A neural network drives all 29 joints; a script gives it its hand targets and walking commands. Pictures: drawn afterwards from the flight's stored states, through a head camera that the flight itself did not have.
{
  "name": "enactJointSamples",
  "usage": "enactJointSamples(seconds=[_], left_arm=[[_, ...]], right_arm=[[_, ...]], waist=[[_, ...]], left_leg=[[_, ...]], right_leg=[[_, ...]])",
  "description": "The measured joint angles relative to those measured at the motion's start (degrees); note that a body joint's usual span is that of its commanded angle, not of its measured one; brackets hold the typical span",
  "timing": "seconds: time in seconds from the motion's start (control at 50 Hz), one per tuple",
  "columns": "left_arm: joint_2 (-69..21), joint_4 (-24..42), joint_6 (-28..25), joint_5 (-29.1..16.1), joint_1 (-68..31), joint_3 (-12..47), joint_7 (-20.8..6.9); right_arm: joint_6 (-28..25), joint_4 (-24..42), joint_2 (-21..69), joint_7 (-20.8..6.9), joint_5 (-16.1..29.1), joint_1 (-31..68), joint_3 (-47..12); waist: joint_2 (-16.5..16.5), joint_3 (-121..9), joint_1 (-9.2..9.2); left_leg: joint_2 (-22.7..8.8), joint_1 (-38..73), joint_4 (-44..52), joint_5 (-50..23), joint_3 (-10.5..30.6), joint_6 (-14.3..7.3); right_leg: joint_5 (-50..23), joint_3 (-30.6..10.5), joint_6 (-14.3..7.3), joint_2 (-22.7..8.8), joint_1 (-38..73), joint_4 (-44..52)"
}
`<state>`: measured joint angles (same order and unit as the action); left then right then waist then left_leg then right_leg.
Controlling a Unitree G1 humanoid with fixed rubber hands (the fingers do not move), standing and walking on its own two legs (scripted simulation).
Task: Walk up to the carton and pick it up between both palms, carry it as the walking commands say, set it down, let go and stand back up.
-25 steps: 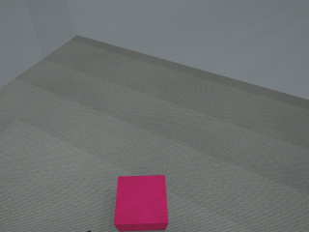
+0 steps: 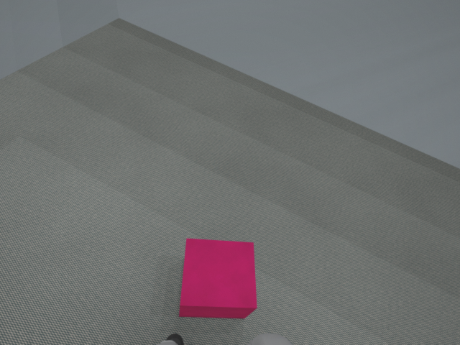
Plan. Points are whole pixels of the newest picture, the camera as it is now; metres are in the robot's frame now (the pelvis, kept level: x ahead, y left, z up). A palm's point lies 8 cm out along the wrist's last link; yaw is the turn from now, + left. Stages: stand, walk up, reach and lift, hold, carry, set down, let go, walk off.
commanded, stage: walk up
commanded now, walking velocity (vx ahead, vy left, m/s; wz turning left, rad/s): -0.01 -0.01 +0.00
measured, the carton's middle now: (216, 279) +0.41 -0.06 -0.67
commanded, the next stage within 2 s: none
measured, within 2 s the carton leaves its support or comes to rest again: neither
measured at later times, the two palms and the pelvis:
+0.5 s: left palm out of the picture -0.11 +0.24 -0.16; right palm out of the picture -0.09 -0.23 -0.15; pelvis -0.06 +0.00 -0.01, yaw +2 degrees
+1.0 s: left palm out of the picture +0.13 +0.13 -0.17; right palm out of the picture -0.10 -0.26 -0.14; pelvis +0.04 -0.08 -0.02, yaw -3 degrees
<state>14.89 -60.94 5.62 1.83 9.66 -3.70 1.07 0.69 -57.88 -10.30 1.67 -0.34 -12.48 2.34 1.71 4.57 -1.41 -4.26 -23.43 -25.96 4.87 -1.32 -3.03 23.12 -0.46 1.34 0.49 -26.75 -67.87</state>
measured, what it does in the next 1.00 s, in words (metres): steps on the spot: right foot, then left foot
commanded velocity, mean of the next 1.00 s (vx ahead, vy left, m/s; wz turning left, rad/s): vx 0.09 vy -0.09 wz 0.00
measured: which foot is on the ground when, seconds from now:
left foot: down 0.00-0.26, up 0.28-0.50, down 0.52-0.96, up 0.98-1.00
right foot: up 0.00-0.22, down 0.24-0.50, up 0.52-0.92, down 0.94-1.00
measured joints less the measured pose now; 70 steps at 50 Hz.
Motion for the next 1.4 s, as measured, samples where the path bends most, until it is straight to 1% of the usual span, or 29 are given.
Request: enactJointSamples(seconds=[0.06, 0.12, 0.2, 0.24, 0.26, 0.28, 0.32, 0.36, 0.4, 0.46, 0.5, 0.54, 0.58, 0.66, 0.72, 0.76, 0.82, 0.9, 0.94, 0.96, 1.0, 1.04, 1.08, 1.16, 1.22, 1.24, 1.32, 1.36, 1.4], left_arm=[[0.71, -0.89, 0.09, 0.38, 2.41, -0.46, -0.64], [0.76, -1.59, -0.77, -0.46, 4.56, 0.08, -0.67], [-1.27, -1.69, -2.45, -1.27, 6.08, 1.58, -0.31], [-2.57, -2.02, -3.48, -1.15, 7.46, 1.99, 0.01], [-3.72, -2.56, -3.5, -1.12, 8.12, 2.05, 0.21], [-4.54, -2.8, -3.21, -1.15, 8.98, 2.06, 0.33], [-5.13, -3.07, -2.71, -0.99, 10.97, 2.2, 0.62], [-4.79, -3.83, -2.82, -0.55, 12.54, 2.56, 0.75], [-4.27, -4.59, -2.75, -0.52, 13.22, 2.56, 0.81], [-4.04, -4.09, -3.29, -0.78, 12.82, 2.52, 1.1], [-3.62, -2.65, -3.53, -0.55, 12.53, 1.92, 0.46], [-2.83, -2.18, -3.54, -0.49, 11.72, 1.43, -0.21], [-2.56, -1.83, -3.27, -0.42, 11.13, 1.08, -0.97], [-2.36, -0.84, -3.68, -0.35, 7.48, 0.93, -2.06], [-1.91, 1.05, -4.17, -0.15, 3.5, 0.74, -2.37], [-1.68, 2.05, -4.38, -0.2, 1.84, 0.83, -2.42], [-1.61, 2.49, -3.79, -0.46, -0.07, 0.74, -2.58], [-3.03, 2.07, -4.3, -1.34, -2.24, 1.23, -2.02], [-4.01, 1.9, -5.14, -0.93, -1.96, 1.51, -1.8], [-4.58, 1.52, -5.76, -0.61, -1.79, 1.53, -1.69], [-6.34, 0.64, -6.84, -0.43, -1.95, 1.73, -1.31], [-7.33, 0.19, -7.49, -0.59, -1.94, 2.18, -0.86], [-7.94, -0.21, -7.39, -1.14, -2.38, 2.27, -0.33], [-8.55, 0.6, -6.7, -1.63, -1.29, 2.3, 0.59], [-7.86, 0.78, -5.29, -1.56, -0.11, 2.13, 1.16], [-7.38, 0.74, -4.72, -1.6, -0.01, 2.08, 1.33], [-5.24, 0.79, -2.72, -1.22, 1.58, 1.92, 1.49], [-4.44, 0.65, -1.79, -1.93, 1.78, 1.91, 1.27], [-3.93, 0.96, -0.89, -2.12, 1.55, 1.57, 1.18]], right_arm=[[-0.33, -1.25, 0.84, 0.38, 0.13, -1.14, -0.49], [-0.57, -2.62, 1.68, 0.15, -0.43, -2.24, -0.64], [0.67, -4.22, 1.92, 0.02, -0.84, -1.74, -0.37], [1.03, -4.5, 1.74, -0.26, -0.34, -0.89, -0.44], [1.15, -4.77, 1.3, -0.41, -0.01, -0.71, -0.41], [1.32, -4.91, 1.11, -0.53, 0.18, -0.9, -0.28], [1.67, -5.32, 1.34, -0.8, -0.21, -2.07, 0.17], [2.09, -6.01, 1.85, -1.29, -0.73, -3.41, 0.09], [2.15, -6.31, 2.11, -1.44, -0.89, -5.11, -0.22], [1.89, -6.83, 1.75, -1.22, -1.18, -7.64, -0.2], [1.12, -7.09, 1.54, -1.09, -1.02, -8.84, -0.12], [-0.39, -7.15, 1.83, -0.4, -1.38, -9.29, 0.07], [-1.41, -6.27, 1.84, 0.32, -1.5, -11.06, 0.14], [-3.26, -6.46, 1.45, 1.1, -0.95, -14.83, 0.26], [-4.42, -6.74, 2.68, 0.96, -1.13, -17.68, 0.0], [-4.58, -6.99, 3.54, 0.61, -1.22, -18.38, -0.4], [-4.85, -6.01, 4.39, 0.36, -1.28, -18.7, -1.12], [-4.58, -6.78, 5.22, 0.21, -1.14, -18.87, -2.09], [-4.01, -7.57, 5.49, 0.11, -0.71, -19.52, -2.63], [-3.81, -7.86, 5.46, 0.13, -0.4, -19.61, -2.95], [-3.03, -7.52, 4.53, 0.27, 0.41, -16.81, -3.27], [-2.71, -5.82, 4.28, 0.55, 0.72, -14.0, -3.0], [-2.79, -4.66, 4.51, 0.6, 0.61, -12.2, -2.8], [-1.22, -4.95, 4.43, 0.34, -0.13, -8.92, -1.95], [-0.48, -4.56, 4.31, 0.33, -0.86, -7.6, -1.06], [-0.24, -4.22, 4.24, 0.45, -1.07, -7.3, -0.68], [1.3, -2.89, 3.11, 0.41, -1.92, -6.27, 0.84], [1.12, -2.5, 2.24, 0.36, -1.99, -6.05, 0.87], [0.81, -2.08, 1.51, 0.56, -2.05, -5.41, 0.93]], waist=[[1.12, -3.1, 0.36], [1.89, -5.74, -0.23], [0.53, -6.45, 0.06], [0.2, -5.83, 0.95], [-1.43, -5.3, 0.96], [-2.6, -5.03, 1.07], [-3.46, -5.03, 1.52], [-3.04, -5.36, 2.03], [-2.62, -6.33, 1.55], [-3.13, -7.57, 0.54], [-2.33, -8.01, 0.56], [0.46, -7.52, 0.28], [1.79, -7.19, 0.68], [1.42, -4.87, -1.1], [1.06, -2.64, -1.96], [0.95, -1.21, -1.72], [0.79, 0.35, -2.65], [1.1, 0.57, -3.18], [1.34, -0.89, -2.8], [1.06, -1.75, -2.13], [-2.07, -1.5, -1.52], [-3.69, -0.63, -2.05], [-4.63, -0.42, -2.03], [-5.83, -1.38, -0.27], [-5.17, -1.79, -0.04], [-4.54, -1.58, 0.0], [-0.26, -1.97, 0.4], [0.63, -1.88, 0.56], [0.19, -0.86, 0.44]], left_leg=[[0.23, 0.78, 2.21, -1.36, -0.82, -0.01], [1.47, 2.68, 5.44, -3.27, -1.08, -0.13], [3.32, 4.61, 9.97, -6.63, -1.61, 0.54], [4.98, 4.41, 10.23, -6.18, -2.87, 2.33], [5.08, 4.14, 9.17, -2.99, -2.26, 3.99], [5.26, 2.92, 5.92, 2.06, -1.9, 4.63], [5.98, -0.19, -6.75, 11.6, -1.5, 4.4], [6.17, -0.53, -16.1, 14.21, -1.45, 4.5], [5.66, 1.25, -19.82, 15.36, -1.31, 4.91], [3.82, 6.77, -16.33, 17.64, -0.83, 5.32], [2.94, 11.91, -9.52, 18.69, -1.78, 5.52], [4.01, 13.27, -6.63, 19.59, -2.99, 1.65], [3.53, 14.76, -5.15, 18.63, -4.53, 0.34], [1.27, 19.99, 2.92, 14.58, -3.38, 1.24], [-0.68, 22.31, 7.4, 12.83, -1.52, 2.32], [-2.25, 23.81, 9.17, 12.5, -1.99, 3.19], [-4.39, 24.38, 8.87, 13.68, -2.73, 4.73], [-4.31, 24.93, 7.19, 16.35, -4.13, 6.32], [-3.24, 24.12, 3.42, 18.89, -5.16, 6.88], [-2.85, 22.92, 0.08, 20.49, -5.49, 6.99], [-2.62, 18.91, -8.75, 23.78, -2.15, 5.63], [-0.87, 15.57, -14.13, 25.82, 0.29, 4.88], [0.16, 12.48, -16.05, 25.6, 0.44, 4.71], [1.0, 8.79, -14.21, 21.79, 0.29, 3.74], [0.74, 7.99, -10.13, 14.89, -1.59, 4.07], [0.74, 7.85, -10.09, 11.89, -1.81, 3.4], [1.96, 7.27, -11.87, 13.11, -3.85, 1.24], [1.97, 6.58, -11.37, 12.23, -4.53, -0.12], [1.35, 6.03, -9.61, 10.67, -4.35, -0.02]], right_leg=[[-2.36, -1.43, -0.57, 0.03, 4.34, 4.93], [-0.81, -0.88, -1.21, -0.42, 12.33, 20.22], [-0.35, 3.09, -2.41, 0.54, 21.53, 41.21], [-3.38, 2.92, -3.36, 0.23, 23.93, 48.9], [-6.9, 2.74, -3.17, 0.48, 24.2, 49.8], [-8.41, 2.85, -2.8, 0.43, 24.07, 49.69], [-8.66, 2.93, -2.23, -0.2, 23.67, 48.7], [-8.06, 2.43, -1.94, -0.7, 23.18, 47.5], [-7.51, 2.8, -1.92, -0.6, 22.42, 46.56], [-6.82, 4.82, -1.96, 0.69, 21.38, 45.67], [-4.73, 5.34, -1.83, 1.05, 18.81, 41.78], [0.3, 3.93, -1.37, 0.0, 13.6, 31.39], [-0.96, 2.08, -0.25, 0.36, 8.2, 19.86], [-7.08, 3.16, 2.18, -2.36, 1.09, 10.95], [-10.52, 2.61, 2.61, -4.46, -3.53, 10.4], [-13.19, 2.72, 2.41, -4.98, -6.02, 11.27], [-16.04, 4.2, 1.8, -4.92, -7.7, 14.98], [-16.12, 5.66, -0.4, -3.76, -2.54, 29.63], [-19.58, 7.51, -1.15, -3.19, 2.89, 38.36], [-16.74, 7.63, -0.87, -3.31, 4.33, 40.18], [-13.25, 7.28, -1.52, -1.86, 3.59, 38.24], [-14.73, 7.56, -2.42, -2.08, 4.79, 38.39], [-14.39, 8.46, -2.35, -2.82, 7.39, 40.25], [-14.67, 9.64, -1.99, -2.49, 11.74, 42.98], [-13.41, 10.43, -1.8, -2.27, 13.0, 41.04], [-12.53, 10.67, -1.67, -2.48, 12.81, 39.37], [-10.82, 9.14, -0.59, -4.45, 10.42, 34.86], [-5.92, 8.39, 0.1, -4.48, 8.61, 32.14], [1.26, 6.85, 0.81, -2.88, 5.21, 21.25]])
